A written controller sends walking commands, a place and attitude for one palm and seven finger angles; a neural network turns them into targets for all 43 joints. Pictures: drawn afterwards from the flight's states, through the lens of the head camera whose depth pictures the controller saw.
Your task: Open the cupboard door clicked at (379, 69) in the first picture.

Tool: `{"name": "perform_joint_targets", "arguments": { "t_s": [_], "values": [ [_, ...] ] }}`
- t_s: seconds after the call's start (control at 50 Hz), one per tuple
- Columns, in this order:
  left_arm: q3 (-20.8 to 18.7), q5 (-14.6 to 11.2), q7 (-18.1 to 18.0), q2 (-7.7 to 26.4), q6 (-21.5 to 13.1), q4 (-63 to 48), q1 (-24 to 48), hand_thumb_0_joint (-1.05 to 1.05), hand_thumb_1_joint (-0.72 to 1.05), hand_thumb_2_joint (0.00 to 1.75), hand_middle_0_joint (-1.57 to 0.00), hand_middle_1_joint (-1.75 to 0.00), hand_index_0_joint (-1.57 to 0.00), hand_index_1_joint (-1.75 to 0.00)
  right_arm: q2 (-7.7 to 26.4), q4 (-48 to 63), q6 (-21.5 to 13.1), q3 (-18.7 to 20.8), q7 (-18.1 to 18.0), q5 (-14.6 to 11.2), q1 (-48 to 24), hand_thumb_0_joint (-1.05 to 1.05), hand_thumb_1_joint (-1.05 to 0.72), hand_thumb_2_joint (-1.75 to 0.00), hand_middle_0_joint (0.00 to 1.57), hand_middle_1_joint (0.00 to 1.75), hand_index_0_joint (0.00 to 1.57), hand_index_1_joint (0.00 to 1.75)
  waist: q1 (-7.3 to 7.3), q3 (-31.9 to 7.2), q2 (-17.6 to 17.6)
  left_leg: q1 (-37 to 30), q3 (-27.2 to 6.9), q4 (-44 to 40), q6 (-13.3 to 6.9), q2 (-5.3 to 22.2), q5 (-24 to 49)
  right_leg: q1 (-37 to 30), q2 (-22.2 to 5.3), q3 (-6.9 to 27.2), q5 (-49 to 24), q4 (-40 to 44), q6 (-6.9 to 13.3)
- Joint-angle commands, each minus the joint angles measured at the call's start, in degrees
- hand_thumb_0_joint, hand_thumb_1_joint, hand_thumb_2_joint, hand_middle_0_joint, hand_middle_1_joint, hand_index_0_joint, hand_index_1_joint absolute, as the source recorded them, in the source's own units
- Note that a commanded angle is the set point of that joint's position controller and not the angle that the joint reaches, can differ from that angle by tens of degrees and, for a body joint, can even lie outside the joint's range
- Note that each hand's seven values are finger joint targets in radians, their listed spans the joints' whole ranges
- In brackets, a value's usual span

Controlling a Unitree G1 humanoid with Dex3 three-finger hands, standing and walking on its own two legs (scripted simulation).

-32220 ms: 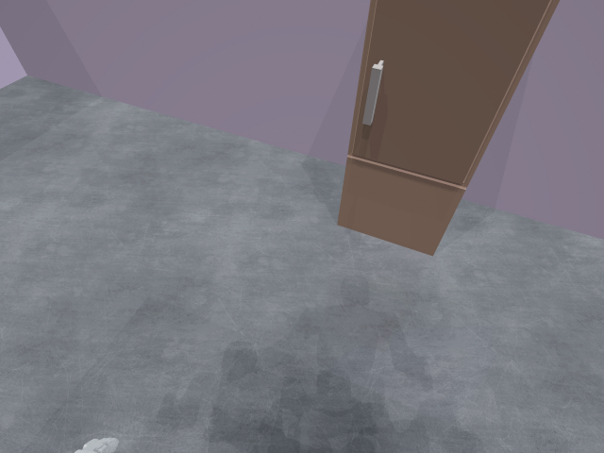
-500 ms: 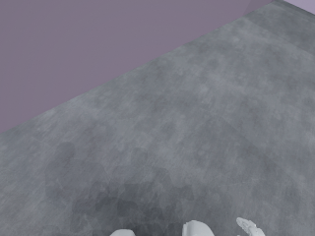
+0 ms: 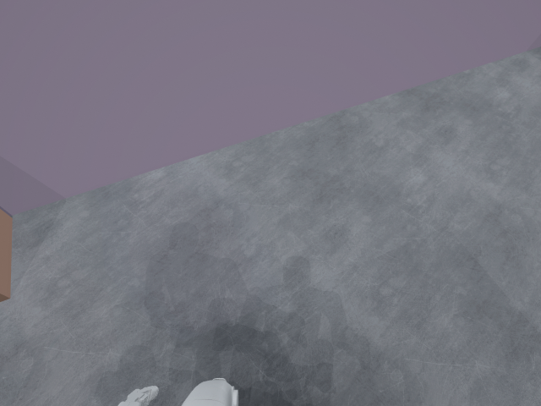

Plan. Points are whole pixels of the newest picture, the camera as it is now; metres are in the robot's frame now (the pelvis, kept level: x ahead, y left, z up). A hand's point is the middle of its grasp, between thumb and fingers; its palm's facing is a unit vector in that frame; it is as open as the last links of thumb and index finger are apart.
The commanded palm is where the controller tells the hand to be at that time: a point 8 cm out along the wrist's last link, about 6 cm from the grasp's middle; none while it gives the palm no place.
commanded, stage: turn to face it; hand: left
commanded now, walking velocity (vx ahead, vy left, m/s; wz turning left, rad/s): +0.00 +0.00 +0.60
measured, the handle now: out of the picture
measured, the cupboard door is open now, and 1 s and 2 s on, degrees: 44 44 44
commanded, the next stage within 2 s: take the last steps up to it in 1.76 s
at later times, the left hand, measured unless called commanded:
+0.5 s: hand out of the picture +0.07 +0.22 -0.16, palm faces +0.28 -0.91 -0.30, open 7.4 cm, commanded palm none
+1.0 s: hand out of the picture -0.08 +0.17 -0.19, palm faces +0.61 -0.75 -0.25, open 7.4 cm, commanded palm none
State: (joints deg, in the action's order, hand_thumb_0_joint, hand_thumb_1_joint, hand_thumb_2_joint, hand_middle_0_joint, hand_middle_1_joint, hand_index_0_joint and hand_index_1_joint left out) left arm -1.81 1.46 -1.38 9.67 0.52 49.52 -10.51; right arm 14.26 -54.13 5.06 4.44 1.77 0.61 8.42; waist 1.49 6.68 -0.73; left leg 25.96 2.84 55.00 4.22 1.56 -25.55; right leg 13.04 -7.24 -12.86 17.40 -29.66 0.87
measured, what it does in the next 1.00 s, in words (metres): steps on the spot, turning left: left foot, then right foot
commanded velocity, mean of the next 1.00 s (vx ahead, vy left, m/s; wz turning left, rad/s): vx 0.00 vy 0.00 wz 0.60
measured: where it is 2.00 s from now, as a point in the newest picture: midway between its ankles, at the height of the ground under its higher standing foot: outside the picture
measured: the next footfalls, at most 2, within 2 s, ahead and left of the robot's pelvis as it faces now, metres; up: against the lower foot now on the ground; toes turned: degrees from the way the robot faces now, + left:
left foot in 0.14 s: +0.02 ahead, +0.13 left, +0.00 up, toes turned +11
right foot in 0.52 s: +0.09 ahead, -0.12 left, +0.00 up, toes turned +14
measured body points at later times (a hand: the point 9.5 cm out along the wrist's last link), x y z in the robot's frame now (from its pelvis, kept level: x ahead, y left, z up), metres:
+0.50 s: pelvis +0.02 -0.02 -0.01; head +0.08 -0.02 +0.43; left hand +0.06 +0.27 -0.14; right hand +0.16 -0.24 -0.17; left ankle -0.01 +0.12 -0.74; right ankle +0.05 -0.13 -0.74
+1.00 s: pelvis +0.02 -0.03 -0.02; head +0.06 +0.03 +0.42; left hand -0.11 +0.21 -0.17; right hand +0.28 -0.15 -0.15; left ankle -0.04 +0.05 -0.74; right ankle +0.05 -0.14 -0.72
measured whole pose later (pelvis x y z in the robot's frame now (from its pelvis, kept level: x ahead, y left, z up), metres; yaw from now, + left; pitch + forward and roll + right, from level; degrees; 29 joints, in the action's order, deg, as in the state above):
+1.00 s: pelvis +0.02 -0.03 -0.02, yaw +37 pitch +1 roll +1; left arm -4.1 1.2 -0.9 14.6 2.6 53.0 -14.0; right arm 12.9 -51.2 2.3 3.4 1.7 0.9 3.6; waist -1.2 6.9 -3.5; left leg 18.6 5.0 36.5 -2.9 -0.6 -17.7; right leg 19.2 -9.8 -13.3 30.2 -49.4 -2.6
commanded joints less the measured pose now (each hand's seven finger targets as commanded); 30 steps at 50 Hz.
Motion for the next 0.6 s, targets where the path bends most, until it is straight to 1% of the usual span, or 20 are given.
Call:
{"name": "perform_joint_targets", "arguments": {
  "t_s": [0.0,0.04,0.06,0.08,0.1,0.12,0.16,0.2,0.24,0.3,0.38,0.42,0.44,0.46,0.48,0.5,0.52,0.54,0.56,0.58],
  "values": [
    [-4.5,0.2,-0.7,14.1,-1.2,-1.8,-4.7,0.0,0.9,0.9,-0.2,-0.3,-0.2,-0.3,1.8,6.1,-2.3,0.0,0.0,-0.1,-4.4,0.0,-0.9,-0.9,0.2,0.3,0.2,0.3,-3.86,-9.4,-10.2,-0.8,2.9,-11.2,-1.3,-0.3,-1.1,-11.2,-15.2,7.8,-33.5,4.2,6.0],
    [-4.7,0.1,-0.4,14.6,-1.1,-1.5,-4.0,0.0,0.9,0.9,-0.2,-0.3,-0.2,-0.3,2.3,6.0,-2.6,0.1,-0.1,0.0,-2.0,0.0,-0.9,-0.9,0.2,0.3,0.2,0.3,-2.43,-10.2,-9.8,-5.9,4.0,-18.3,-2.0,-1.1,3.3,-9.3,-15.0,5.9,-31.5,0.9,4.3],
    [-4.8,-0.1,-0.2,14.2,-0.9,-1.3,-3.4,0.0,0.9,0.9,-0.2,-0.3,-0.2,-0.3,3.3,5.7,-2.8,0.4,-0.1,0.1,-0.2,0.0,-0.9,-0.9,0.2,0.3,0.2,0.3,-1.28,-10.8,-8.4,-11.2,3.6,-24.5,-2.6,-1.1,7.8,-6.4,-14.0,4.0,-28.5,-3.0,2.4],
    [-4.7,-0.6,0.1,13.6,-0.7,-1.9,-2.8,0.0,0.9,0.9,-0.2,-0.3,-0.2,-0.3,6.3,4.8,-3.3,1.2,-0.1,0.3,4.0,0.0,-0.9,-0.9,0.2,0.3,0.2,0.3,1.43,-13.1,-2.4,-21.0,-0.1,-30.2,-4.4,1.9,17.6,0.8,-12.3,1.6,-22.3,-11.3,-0.4],
    [-3.9,-1.0,0.6,9.6,-0.3,-4.4,-1.8,0.0,0.9,0.9,-0.2,-0.3,-0.2,-0.3,13.4,4.4,-3.7,3.1,-0.5,1.0,8.3,0.0,-0.9,-0.9,0.2,0.3,0.2,0.3,3.9,-14.8,16.8,-30.4,-23.2,-32.2,-12.7,18.4,38.7,18.2,-3.1,-0.2,11.1,-25.4,-5.4],
    [-2.8,-0.4,0.3,9.0,0.3,-6.9,3.2,0.0,0.9,0.9,-0.2,-0.3,-0.2,-0.3,15.8,3.2,-3.1,3.3,-1.1,0.8,11.6,0.0,-0.9,-0.9,0.2,0.3,0.2,0.3,5.38,-13.3,15.8,-27.8,-27.2,-33.1,-18.8,24.6,46.9,22.9,-0.6,6.8,22.6,-32.9,-5.2],
    [-3.1,-0.4,-0.1,9.2,0.6,-5.6,5.7,0.0,0.9,0.9,-0.2,-0.3,-0.2,-0.3,12.6,4.2,-3.6,2.6,-2.4,0.9,8.3,0.0,-0.9,-0.9,0.2,0.3,0.2,0.3,3.73,-11.9,14.2,-23.3,-23.2,-32.4,-17.0,18.8,42.0,24.1,-0.4,12.0,15.8,-38.0,-5.3],
    [-3.4,-0.4,0.5,9.8,1.0,-3.2,3.2,0.0,0.9,0.9,-0.2,-0.3,-0.2,-0.3,10.6,5.5,-3.9,1.7,-2.7,0.9,2.9,0.0,-0.9,-0.9,0.2,0.3,0.2,0.3,0.81,-9.4,10.3,-19.0,-17.3,-33.6,-14.5,14.3,39.8,21.9,0.1,13.0,9.0,-38.8,-5.7],
    [-3.3,-0.5,0.8,9.6,1.1,-2.3,1.8,0.0,0.9,0.9,-0.2,-0.3,-0.2,-0.3,10.3,5.6,-4.3,1.4,-2.7,0.7,2.1,0.0,-0.9,-0.9,0.2,0.3,0.2,0.3,-0.28,-9.7,8.4,-19.2,-15.1,-33.3,-13.5,12.1,40.5,20.1,0.9,12.6,6.8,-35.6,-6.0],
    [-3.0,-0.6,0.8,9.0,1.0,-3.0,2.7,0.0,0.9,0.9,-0.2,-0.3,-0.2,-0.3,10.7,5.3,-4.2,1.8,-2.5,0.8,2.8,0.0,-0.9,-0.9,0.2,0.3,0.2,0.3,0.05,-10.4,7.6,-20.0,-15.7,-32.9,-13.7,11.5,39.3,17.6,2.5,12.0,7.1,-28.5,-6.1],
    [-2.8,-0.9,0.7,8.7,0.8,-3.9,3.2,0.0,0.9,0.9,-0.2,-0.3,-0.2,-0.3,10.9,5.3,-3.6,2.3,-2.2,1.0,1.7,0.0,-0.9,-0.9,0.2,0.3,0.2,0.3,0.06,-10.4,10.5,-17.1,-17.9,-31.6,-13.1,10.1,36.9,11.1,5.0,10.7,7.9,-17.1,-5.6],
    [-2.9,-1.0,0.6,8.7,0.4,-3.6,0.5,0.0,0.9,0.9,-0.2,-0.3,-0.2,-0.3,11.0,6.0,-3.3,2.5,-2.2,0.9,-0.4,0.0,-0.9,-0.9,0.2,0.3,0.2,0.3,-1.38,-10.2,11.7,-13.0,-19.5,-29.6,-12.3,9.2,35.6,4.3,6.6,9.8,4.7,-9.5,-5.0],
    [-3.0,-1.1,0.5,9.2,0.1,-3.0,-1.9,0.0,0.9,0.9,-0.2,-0.3,-0.2,-0.3,10.8,6.5,-3.2,2.6,-2.2,0.6,-1.5,0.0,-0.9,-0.9,0.2,0.3,0.2,0.3,-2.54,-10.6,10.3,-10.2,-19.5,-27.8,-11.1,7.9,33.1,-0.6,7.0,9.2,0.2,-3.2,-4.8],
    [-3.5,-0.9,0.3,11.1,-0.5,-2.4,-5.1,0.0,0.9,0.9,-0.2,-0.3,-0.2,-0.3,9.8,6.9,-3.1,2.5,-2.0,0.2,-2.5,0.0,-0.9,-0.9,0.2,0.3,0.2,0.3,-4.38,-11.2,6.5,-5.4,-18.0,-24.1,-8.6,5.2,26.1,-8.2,4.9,10.8,-5.8,5.3,-4.4],
    [-4.6,0.1,-0.3,15.7,-1.2,-2.1,-7.7,0.0,0.9,0.9,-0.2,-0.3,-0.2,-0.3,5.8,7.8,-3.2,2.0,-1.6,-0.3,-1.4,0.0,-0.9,-0.9,0.2,0.3,0.2,0.3,-5.24,-12.9,-8.7,5.5,-10.8,-12.9,-4.4,-1.8,7.7,-17.4,-8.9,24.2,-10.2,12.3,-0.5],
    [-4.5,0.3,-0.5,18.7,-1.0,-2.5,-6.8,0.0,0.9,0.9,-0.2,-0.3,-0.2,-0.3,4.8,9.0,-3.2,1.8,-1.4,-0.1,-2.2,0.0,-0.9,-0.9,0.2,0.3,0.2,0.3,-5.16,-10.7,-16.9,9.3,-5.0,2.8,-2.0,-6.1,-12.0,-12.5,-21.8,33.6,-18.8,13.4,6.6],
    [-4.0,-0.1,-0.9,16.0,-1.4,-2.5,-5.1,0.0,0.9,0.9,-0.2,-0.3,-0.2,-0.3,7.0,7.6,-2.5,2.2,-1.5,0.5,-2.0,0.0,-0.9,-0.9,0.2,0.3,0.2,0.3,-4.4,-9.4,-17.7,8.2,-8.8,12.4,-2.5,-2.6,-10.5,-6.5,-20.8,32.7,-18.8,13.0,8.5],
    [-3.4,-0.4,-0.9,13.7,-1.1,-3.3,-2.0,0.0,0.9,0.9,-0.2,-0.3,-0.2,-0.3,6.3,6.6,-2.1,2.3,-1.3,0.5,-2.1,0.0,-0.9,-0.9,0.2,0.3,0.2,0.3,-2.52,-6.8,-13.7,8.8,-8.1,17.6,-2.0,-1.8,-5.8,-4.4,-16.9,28.2,-18.9,12.1,7.9],
    [-3.1,-0.5,-1.0,11.7,-0.9,-4.1,1.0,0.0,0.9,0.9,-0.2,-0.3,-0.2,-0.3,5.4,5.4,-1.7,2.2,-0.9,0.4,-1.0,0.0,-0.9,-0.9,0.2,0.3,0.2,0.3,-0.87,-6.6,-10.5,8.5,-7.2,18.7,-1.3,-0.6,-1.5,-4.5,-13.8,21.3,-21.6,10.4,6.7],
    [-2.7,-0.5,-0.9,10.4,-1.1,-4.5,1.8,0.0,0.9,0.9,-0.2,-0.3,-0.2,-0.3,4.3,4.8,-1.5,1.6,-0.5,0.5,-0.4,0.0,-0.9,-0.9,0.2,0.3,0.2,0.3,-0.05,-6.8,-9.5,8.3,-5.8,18.3,-0.8,-0.3,1.3,-5.1,-11.4,15.6,-25.9,9.3,5.4]
  ]
}}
